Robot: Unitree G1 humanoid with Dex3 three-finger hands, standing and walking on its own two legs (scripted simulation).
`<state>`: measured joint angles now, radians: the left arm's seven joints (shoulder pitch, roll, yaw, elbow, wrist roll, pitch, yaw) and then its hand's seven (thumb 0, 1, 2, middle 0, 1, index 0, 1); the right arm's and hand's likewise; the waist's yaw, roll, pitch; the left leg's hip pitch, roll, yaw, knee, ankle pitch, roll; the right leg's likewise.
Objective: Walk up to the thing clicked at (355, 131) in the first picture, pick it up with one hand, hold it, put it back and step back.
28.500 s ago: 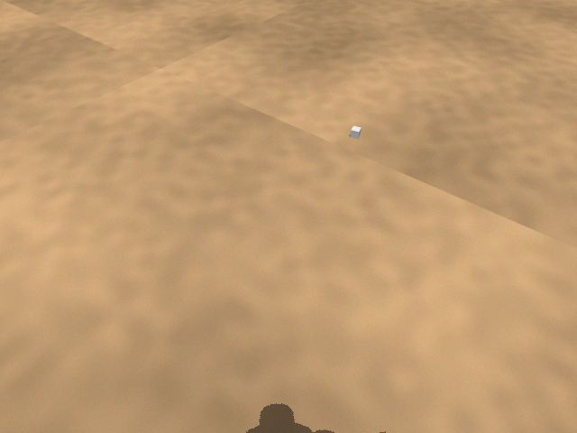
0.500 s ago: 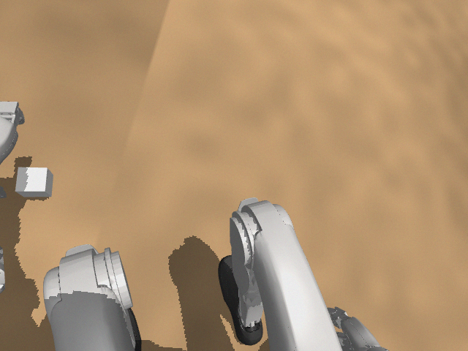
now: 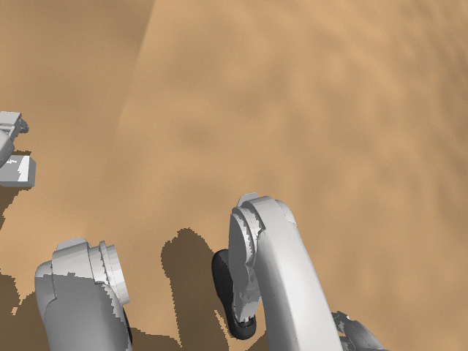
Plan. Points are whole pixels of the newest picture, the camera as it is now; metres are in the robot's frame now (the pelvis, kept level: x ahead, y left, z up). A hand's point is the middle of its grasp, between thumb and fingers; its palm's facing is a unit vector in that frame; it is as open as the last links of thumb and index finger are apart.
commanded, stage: rest palm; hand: left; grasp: from above
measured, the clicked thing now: (16, 171) +0.47 +0.28 -0.28
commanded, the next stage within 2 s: close in 1.78 s
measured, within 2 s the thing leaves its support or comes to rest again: neither
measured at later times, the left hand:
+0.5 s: hand (6, 175) +0.45 +0.28 -0.24, palm faces -0.51 -0.05 -0.86, open 13.9 cm
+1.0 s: hand (18, 175) +0.45 +0.26 -0.25, palm faces -0.46 -0.03 -0.89, open 14.0 cm
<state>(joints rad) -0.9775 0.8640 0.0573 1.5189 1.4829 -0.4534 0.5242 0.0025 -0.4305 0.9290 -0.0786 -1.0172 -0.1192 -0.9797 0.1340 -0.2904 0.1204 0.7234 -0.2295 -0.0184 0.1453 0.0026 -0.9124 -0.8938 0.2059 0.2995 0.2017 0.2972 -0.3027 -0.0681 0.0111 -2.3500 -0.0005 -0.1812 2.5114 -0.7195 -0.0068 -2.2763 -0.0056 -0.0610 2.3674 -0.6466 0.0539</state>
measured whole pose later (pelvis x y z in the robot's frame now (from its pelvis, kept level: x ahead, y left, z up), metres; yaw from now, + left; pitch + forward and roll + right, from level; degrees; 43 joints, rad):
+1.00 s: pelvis +0.00 +0.00 -0.01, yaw -3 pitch +28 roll -13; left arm -1.01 0.88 0.05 1.72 1.41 -0.28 0.64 0.00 -0.47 0.98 -0.08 -0.93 -0.09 -0.93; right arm 0.06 -0.32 0.24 0.70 -0.30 -0.19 0.23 0.00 -0.91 -0.90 0.21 0.30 0.20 0.30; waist -0.38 -0.10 0.10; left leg -2.36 0.00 -0.23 2.58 -0.74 0.00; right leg -2.27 0.02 -0.09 2.39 -0.64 0.07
